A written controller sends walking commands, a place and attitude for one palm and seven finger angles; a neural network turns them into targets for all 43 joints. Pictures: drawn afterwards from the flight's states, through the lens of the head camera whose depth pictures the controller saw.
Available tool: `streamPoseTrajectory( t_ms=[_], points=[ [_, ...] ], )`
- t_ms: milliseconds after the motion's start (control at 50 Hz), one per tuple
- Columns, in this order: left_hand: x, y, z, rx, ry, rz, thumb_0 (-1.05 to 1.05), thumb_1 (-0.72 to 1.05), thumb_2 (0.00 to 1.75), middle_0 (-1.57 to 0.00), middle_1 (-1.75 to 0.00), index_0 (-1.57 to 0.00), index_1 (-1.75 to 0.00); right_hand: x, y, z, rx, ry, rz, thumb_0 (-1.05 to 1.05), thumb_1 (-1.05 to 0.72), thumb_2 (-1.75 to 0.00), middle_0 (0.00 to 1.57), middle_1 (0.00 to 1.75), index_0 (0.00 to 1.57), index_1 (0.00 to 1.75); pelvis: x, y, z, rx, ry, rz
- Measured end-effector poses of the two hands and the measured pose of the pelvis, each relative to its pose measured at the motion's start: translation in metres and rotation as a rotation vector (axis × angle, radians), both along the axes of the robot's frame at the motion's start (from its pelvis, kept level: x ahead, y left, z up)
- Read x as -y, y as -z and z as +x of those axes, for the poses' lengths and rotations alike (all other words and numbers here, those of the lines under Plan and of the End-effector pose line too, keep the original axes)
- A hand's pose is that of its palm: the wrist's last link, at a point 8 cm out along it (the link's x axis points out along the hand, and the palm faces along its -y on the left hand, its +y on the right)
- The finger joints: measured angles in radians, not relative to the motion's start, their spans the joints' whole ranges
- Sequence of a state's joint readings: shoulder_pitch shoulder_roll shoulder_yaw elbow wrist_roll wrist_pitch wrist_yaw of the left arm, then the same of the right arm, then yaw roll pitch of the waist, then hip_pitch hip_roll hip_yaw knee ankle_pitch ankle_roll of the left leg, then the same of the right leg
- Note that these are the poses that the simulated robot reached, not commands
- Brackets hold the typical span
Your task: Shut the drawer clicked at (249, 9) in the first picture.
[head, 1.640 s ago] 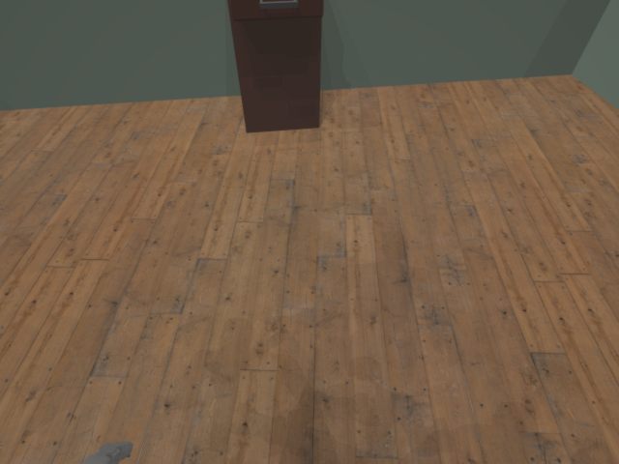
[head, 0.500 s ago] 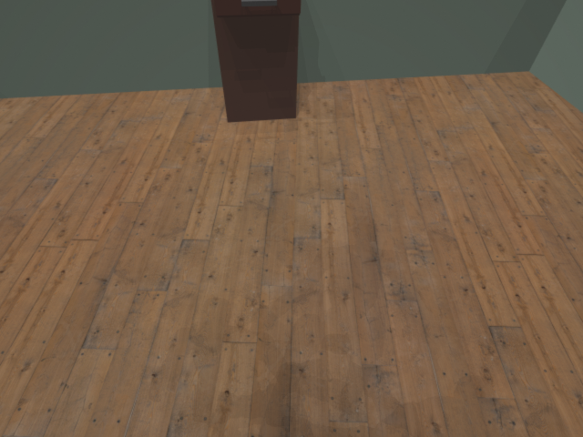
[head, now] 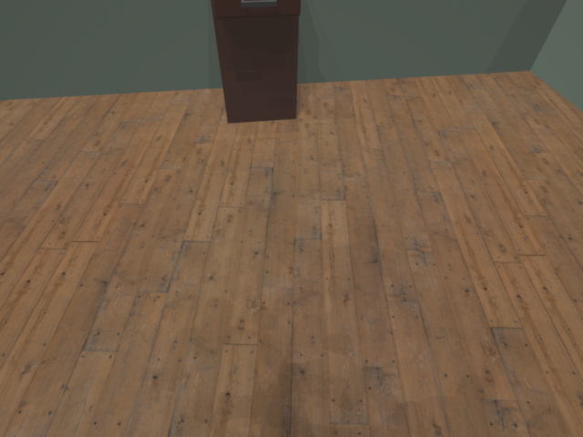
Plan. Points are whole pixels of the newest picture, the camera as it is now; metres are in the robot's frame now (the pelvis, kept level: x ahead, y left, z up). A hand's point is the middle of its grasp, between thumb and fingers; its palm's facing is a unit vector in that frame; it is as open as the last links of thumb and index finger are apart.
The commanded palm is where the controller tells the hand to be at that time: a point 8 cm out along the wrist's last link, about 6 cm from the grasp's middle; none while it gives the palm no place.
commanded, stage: get within about a metre, facing it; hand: left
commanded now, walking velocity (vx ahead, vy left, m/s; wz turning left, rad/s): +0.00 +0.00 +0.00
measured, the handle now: (258, 2) +1.79 +0.24 -0.03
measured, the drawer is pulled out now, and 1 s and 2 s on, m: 0.19 0.19 0.19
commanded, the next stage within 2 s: stand and wait in 1.70 s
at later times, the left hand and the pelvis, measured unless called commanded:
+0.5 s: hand out of the picture +0.08 +0.23 -0.19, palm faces +0.06 -0.99 -0.14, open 7.4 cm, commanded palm none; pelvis +0.10 +0.05 +0.00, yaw +5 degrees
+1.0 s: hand (189, 321) +0.35 +0.22 -0.18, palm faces +0.22 -0.95 -0.21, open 7.2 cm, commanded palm none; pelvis +0.33 +0.03 -0.01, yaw +11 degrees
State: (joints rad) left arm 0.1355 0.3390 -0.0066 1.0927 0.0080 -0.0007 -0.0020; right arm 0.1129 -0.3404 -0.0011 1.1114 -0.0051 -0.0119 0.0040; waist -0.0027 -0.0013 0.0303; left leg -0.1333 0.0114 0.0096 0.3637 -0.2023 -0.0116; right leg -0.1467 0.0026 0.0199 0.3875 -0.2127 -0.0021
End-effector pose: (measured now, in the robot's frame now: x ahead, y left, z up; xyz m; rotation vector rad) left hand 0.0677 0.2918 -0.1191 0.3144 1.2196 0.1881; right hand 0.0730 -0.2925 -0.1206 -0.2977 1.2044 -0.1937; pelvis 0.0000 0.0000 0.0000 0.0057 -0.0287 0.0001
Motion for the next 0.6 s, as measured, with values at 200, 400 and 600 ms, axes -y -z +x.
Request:
streamPoseTrajectory(
  t_ms=[200, 400, 600],
  points=[
    [0.016, 0.017, -0.012, -0.032, -0.043, -0.063, 0.0, 0.9, 0.9, -0.2, -0.3, -0.2, -0.29, -0.021, 0.012, -0.01, -0.066, -0.001, 0.035, 0.01, -0.9, -0.9, 0.2, 0.3, 0.2, 0.3, -0.004, 0.005, 0.017, -0.013, -0.018, -0.012],
    [0.02, 0.05, -0.049, -0.241, -0.148, -0.189, 0.0, 0.91, 0.9, -0.2, -0.3, -0.2, -0.29, -0.089, 0.02, -0.019, -0.166, 0.054, 0.081, 0.01, -0.9, -0.9, 0.2, 0.3, 0.2, 0.3, -0.039, 0.014, 0.071, -0.026, -0.044, -0.02],
    [0.015, 0.035, 0.091, -0.072, -0.126, -0.203, 0.01, 0.91, 0.9, -0.2, -0.3, -0.2, -0.29, -0.136, 0.003, -0.045, -0.424, 0.138, 0.147, 0.01, -0.9, -0.9, 0.2, 0.3, 0.21, 0.3, -0.047, 0.003, 0.139, -0.037, -0.107, -0.028]
  ],
)
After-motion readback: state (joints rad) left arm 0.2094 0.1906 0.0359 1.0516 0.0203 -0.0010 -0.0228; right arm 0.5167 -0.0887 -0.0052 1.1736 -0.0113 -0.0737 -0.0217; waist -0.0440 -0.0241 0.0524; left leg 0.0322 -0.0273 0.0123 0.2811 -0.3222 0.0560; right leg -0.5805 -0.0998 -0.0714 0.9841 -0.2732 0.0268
